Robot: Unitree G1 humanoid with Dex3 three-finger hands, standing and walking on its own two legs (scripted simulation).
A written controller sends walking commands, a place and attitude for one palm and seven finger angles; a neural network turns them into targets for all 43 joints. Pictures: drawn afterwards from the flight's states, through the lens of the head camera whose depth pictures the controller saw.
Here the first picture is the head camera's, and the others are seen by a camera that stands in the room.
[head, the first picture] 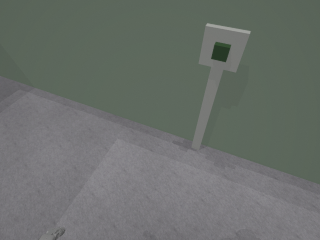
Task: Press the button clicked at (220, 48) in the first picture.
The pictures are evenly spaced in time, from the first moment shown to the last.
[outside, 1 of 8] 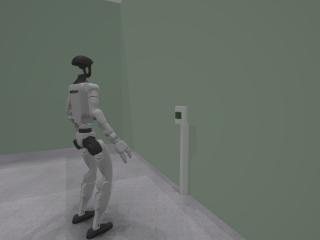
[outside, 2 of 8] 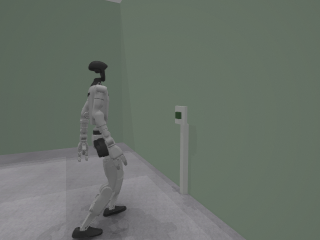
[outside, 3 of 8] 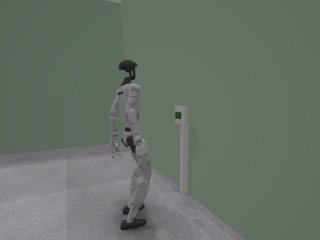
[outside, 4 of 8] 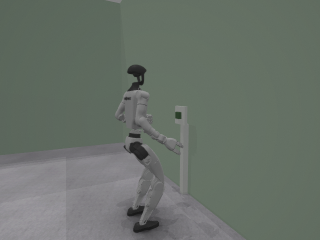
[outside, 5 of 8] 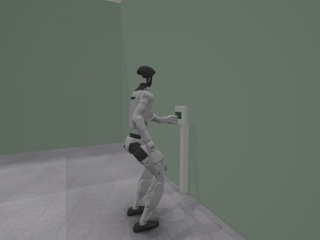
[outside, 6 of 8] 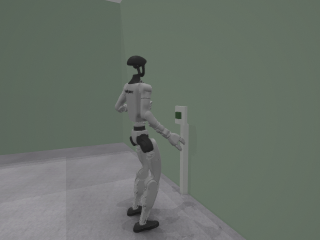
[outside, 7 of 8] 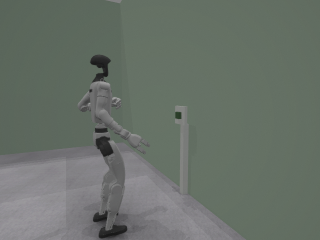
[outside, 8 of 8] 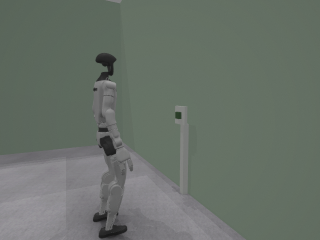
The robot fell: no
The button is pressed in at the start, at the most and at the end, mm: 0 13 0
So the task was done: yes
